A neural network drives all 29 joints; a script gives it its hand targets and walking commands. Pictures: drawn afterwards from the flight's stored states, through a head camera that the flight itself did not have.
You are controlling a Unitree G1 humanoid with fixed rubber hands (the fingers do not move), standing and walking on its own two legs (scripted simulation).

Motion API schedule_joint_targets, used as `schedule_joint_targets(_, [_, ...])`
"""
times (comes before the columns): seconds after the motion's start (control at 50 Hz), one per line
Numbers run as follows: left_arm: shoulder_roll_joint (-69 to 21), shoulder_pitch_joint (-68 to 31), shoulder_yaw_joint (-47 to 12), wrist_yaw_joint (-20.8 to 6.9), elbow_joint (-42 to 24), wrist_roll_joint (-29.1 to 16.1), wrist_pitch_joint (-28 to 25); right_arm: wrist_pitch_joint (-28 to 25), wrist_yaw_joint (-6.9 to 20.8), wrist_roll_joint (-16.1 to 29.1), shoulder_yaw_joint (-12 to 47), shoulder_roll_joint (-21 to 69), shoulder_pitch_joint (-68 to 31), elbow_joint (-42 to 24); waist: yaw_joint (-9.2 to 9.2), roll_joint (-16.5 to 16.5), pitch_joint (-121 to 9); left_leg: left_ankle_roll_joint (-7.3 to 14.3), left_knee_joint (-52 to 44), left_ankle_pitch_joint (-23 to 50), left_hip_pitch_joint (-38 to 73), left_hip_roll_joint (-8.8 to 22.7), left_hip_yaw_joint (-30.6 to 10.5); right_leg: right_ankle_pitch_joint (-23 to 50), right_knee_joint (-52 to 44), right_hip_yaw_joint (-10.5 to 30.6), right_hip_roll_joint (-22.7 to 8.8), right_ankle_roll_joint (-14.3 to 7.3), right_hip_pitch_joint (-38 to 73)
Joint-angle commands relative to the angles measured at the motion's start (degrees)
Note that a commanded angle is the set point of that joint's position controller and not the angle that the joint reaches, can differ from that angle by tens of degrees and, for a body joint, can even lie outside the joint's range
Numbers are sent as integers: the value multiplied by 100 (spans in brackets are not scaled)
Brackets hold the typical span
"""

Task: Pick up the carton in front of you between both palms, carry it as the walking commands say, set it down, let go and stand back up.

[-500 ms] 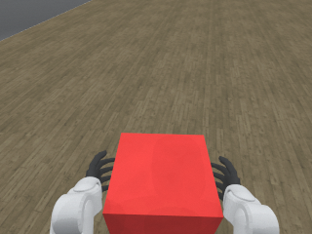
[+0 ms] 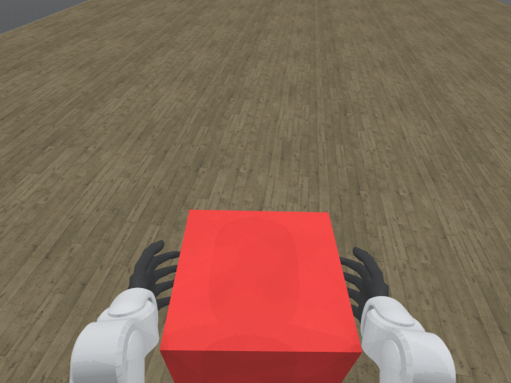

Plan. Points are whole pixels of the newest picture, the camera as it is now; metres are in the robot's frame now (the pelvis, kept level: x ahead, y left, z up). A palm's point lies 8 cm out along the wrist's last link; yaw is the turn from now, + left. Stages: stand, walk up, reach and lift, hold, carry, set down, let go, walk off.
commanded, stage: carry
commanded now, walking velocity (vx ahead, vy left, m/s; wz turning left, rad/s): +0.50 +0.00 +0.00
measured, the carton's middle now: (256, 313) +0.26 +0.00 +0.01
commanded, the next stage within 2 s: none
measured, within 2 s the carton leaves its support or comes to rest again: neither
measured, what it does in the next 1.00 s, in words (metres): walks ahead: right foot, then left foot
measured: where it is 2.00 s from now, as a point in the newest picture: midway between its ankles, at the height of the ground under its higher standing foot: (245, 267)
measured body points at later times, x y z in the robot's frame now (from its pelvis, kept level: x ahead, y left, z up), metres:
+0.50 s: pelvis +0.35 -0.02 -0.01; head +0.33 -0.03 +0.44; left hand +0.58 +0.14 +0.08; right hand +0.60 -0.16 +0.08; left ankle +0.11 +0.08 -0.69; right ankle +0.47 -0.10 -0.72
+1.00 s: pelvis +0.69 +0.02 -0.01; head +0.68 +0.02 +0.44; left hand +0.93 +0.18 +0.09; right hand +0.94 -0.13 +0.09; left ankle +0.83 +0.11 -0.73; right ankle +0.48 -0.09 -0.71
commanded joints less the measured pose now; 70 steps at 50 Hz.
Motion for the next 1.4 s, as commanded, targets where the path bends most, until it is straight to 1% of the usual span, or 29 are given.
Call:
schedule_joint_targets(0.0, [-4438, -2233, -3896, -635, -755, -1629, -130, -86, 615, 1520, 3353, 4475, -1845, -761, -52, 908, -1508, 402, -1702, 812, 3502, 1875, -3008, 434, 1904, 431, -133, -285, -2798])
schedule_joint_targets(0.04, [-4876, -2224, -3980, -754, -652, -1611, -269, -203, 751, 1568, 3551, 4888, -2089, -839, 13, 684, -1382, 120, -1981, 514, 2815, 1644, -2188, 1023, 1168, 404, -347, -296, -2467])
schedule_joint_targets(0.14, [-4917, -1835, -3949, -743, -566, -1336, -470, -334, 905, 1629, 3697, 4773, -1919, -871, -2, 912, -963, 193, -2506, 78, 2770, 1394, -1423, 1760, -135, -64, -276, -132, -2817])
schedule_joint_targets(0.24, [-4481, -1791, -3905, -605, -784, -1337, -382, -261, 798, 1589, 3576, 4231, -1733, -987, -32, 926, -419, 184, -2444, 1077, 3104, 1139, -919, 2409, -1416, -439, -157, -35, -3128])
schedule_joint_targets(0.36, [-3837, -1832, -3754, -496, -800, -1415, -148, -67, 553, 1384, 3306, 3658, -1567, -860, -51, 1126, 228, 82, -2305, 2227, 3236, 1087, -487, 2679, -2514, -836, 90, -304, -2533])
schedule_joint_targets(0.42, [-3788, -1713, -3656, -496, -700, -1433, -114, -10, 512, 1389, 3359, 3647, -1688, -942, 124, 1264, -380, -200, -793, 4097, 3249, 940, -10, 2355, -2816, -1303, 597, -407, -807])
schedule_joint_targets(0.44, [-3813, -1684, -3609, -508, -656, -1426, -119, 2, 509, 1396, 3387, 3663, -1701, -962, 224, 924, -814, -360, 416, 3597, 2610, 689, 91, 1993, -2940, -1192, 603, -402, 469])
schedule_joint_targets(0.46, [-3780, -1701, -3553, -532, -641, -1396, -121, 17, 510, 1416, 3457, 3747, -1745, -1040, 274, -74, -1484, -552, 2127, 1867, 1045, 423, -165, 822, -3092, 882, -896, -814, 2067])
schedule_joint_targets(0.48, [-3969, -1690, -3612, -578, -547, -1476, -156, 22, 541, 1394, 3530, 3834, -1695, -1151, 241, -1454, -1788, -751, 3715, -1348, -471, -430, -529, 608, -4041, 3383, -2084, -1517, 2814])
schedule_joint_targets(0.5, [-4198, -1594, -3647, -642, -563, -1551, -198, -9, 596, 1471, 3627, 4044, -1771, -1056, 190, -1237, -1546, -571, 4444, -1733, -891, -228, -1336, 1688, -4328, 3337, -2012, -1511, 2463])
schedule_joint_targets(0.54, [-4724, -1807, -3810, -790, -598, -1598, -328, -135, 732, 1491, 3749, 4631, -1918, -964, 170, -290, -1450, -304, 4292, -1258, -928, 303, -1459, 2923, -4009, 1902, -1666, -1200, 1806])
schedule_joint_targets(0.56, [-4916, -1909, -3878, -851, -581, -1596, -402, -211, 787, 1472, 3799, 4869, -1929, -870, 145, -62, -1348, -300, 3858, -950, -735, 461, -1479, 2849, -4125, 1453, -1555, -1037, 1358])
schedule_joint_targets(0.64, [-5032, -1796, -4002, -1006, -538, -1594, -599, -462, 838, 1246, 3819, 5099, -1613, -616, 126, -319, -1095, -447, 2594, -350, -619, 469, -1104, 1802, -4699, 570, -1234, -870, 898])
schedule_joint_targets(0.72, [-4685, -1636, -3985, -1023, -601, -1597, -642, -509, 771, 1161, 3820, 4895, -1441, -633, 122, -371, -543, -653, 1329, 277, -1051, 439, -735, 2036, -4942, 96, -1026, -916, 1045])
schedule_joint_targets(0.84, [-4055, -1542, -3733, -798, -833, -1530, -461, -293, 600, 1363, 3773, 4289, -1616, -1015, 164, -489, 53, -565, 75, 835, -1014, 191, -325, 3334, -4751, -393, -842, -830, 1393])
schedule_joint_targets(0.88, [-3840, -1526, -3648, -695, -852, -1488, -361, -180, 541, 1400, 3700, 4036, -1639, -1048, 175, -575, 212, -474, -288, 990, -724, 54, -181, 4405, -4458, -597, -816, -696, 1478])
schedule_joint_targets(0.94, [-3612, -1591, -3601, -580, -975, -1505, -233, -78, 472, 1423, 3544, 3783, -1570, -1045, 28, -593, -483, -434, -914, 1383, 1298, -509, 342, 6087, -2605, -1158, -500, -273, 1309])
schedule_joint_targets(0.96, [-3565, -1672, -3630, -557, -1014, -1522, -208, -55, 467, 1413, 3498, 3707, -1602, -1093, -45, -313, -815, -455, -1062, 1933, 2472, -134, 0, 5043, -1675, -1040, -335, -71, 630])
schedule_joint_targets(0.98, [-3569, -1816, -3697, -546, -1128, -1561, -156, -26, 469, 1430, 3443, 3663, -1608, -1090, -88, 826, -1574, -42, -419, 3818, 4055, 1332, -1600, 2443, -181, -829, -91, 131, -565])
schedule_joint_targets(1.0, [-3666, -1618, -3751, -567, -1143, -1611, -110, -29, 483, 1529, 3450, 3743, -1521, -1005, -112, 1945, -2129, 937, -960, 4482, 4822, 2307, -3365, -411, 1506, -416, 658, 206, -1771])
schedule_joint_targets(1.02, [-3864, -1650, -3853, -603, -1124, -1669, -112, -36, 536, 1572, 3447, 3953, -1417, -1016, -50, 1543, -2014, 971, -1247, 4609, 4241, 2262, -3031, -589, 2030, 198, 448, 82, -1899])
schedule_joint_targets(1.06, [-4451, -1975, -4004, -728, -1124, -1705, -184, -126, 661, 1552, 3498, 4563, -1574, -1096, -43, 838, -1756, 578, -1281, 4553, 3516, 1829, -1930, -159, 1273, 474, -27, -131, -1859])
schedule_joint_targets(1.1, [-4872, -2116, -4084, -811, -1081, -1712, -284, -225, 769, 1586, 3627, 4960, -1813, -1117, 44, 804, -1597, 206, -1582, 3658, 2818, 1459, -1276, 293, -146, 335, -121, -105, -1262])
schedule_joint_targets(1.14, [-5011, -1943, -4099, -822, -981, -1615, -376, -289, 837, 1598, 3668, 4999, -1835, -1141, 76, 869, -1597, 167, -1664, 3280, 2505, 1307, -922, 276, -1223, 107, 60, -67, -729])
schedule_joint_targets(1.22, [-4801, -1827, -4094, -766, -1096, -1494, -397, -297, 879, 1602, 3685, 4733, -1681, -1221, 1, 1149, -1543, 230, -1432, 2600, 2397, 1263, -724, 1041, -2326, -335, 107, -12, -585])
schedule_joint_targets(1.28, [-4451, -1832, -3954, -734, -1009, -1434, -267, -183, 824, 1513, 3593, 4412, -1697, -1078, 43, 950, -1238, -126, -1185, 1055, 1694, 924, -538, 2550, -3325, -499, -56, 20, 93])
schedule_joint_targets(1.32, [-4051, -1851, -3763, -705, -832, -1414, -140, -77, 736, 1360, 3467, 4101, -1653, -790, 9, 480, -939, -380, -933, -200, 1055, 729, -528, 3146, -3322, 66, -750, -1, 418])
schedule_joint_targets(1.34, [-4006, -1951, -3734, -695, -703, -1385, -113, -12, 700, 1336, 3460, 3979, -1735, -852, -2, -15, -747, -506, -1073, -94, 1257, 552, -667, 3250, -3142, 139, -827, -134, -1])
schedule_joint_targets(1.38, [-3975, -1835, -3550, -703, -375, -1377, -57, 87, 651, 1320, 3462, 3959, -1868, -714, 25, -161, -530, -533, -814, 609, 1538, 647, -728, 3633, -3078, 62, -701, -152, -252])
